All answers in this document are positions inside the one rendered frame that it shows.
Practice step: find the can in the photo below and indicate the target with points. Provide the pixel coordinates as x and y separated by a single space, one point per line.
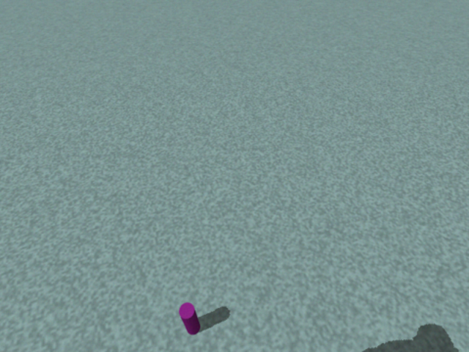
189 318

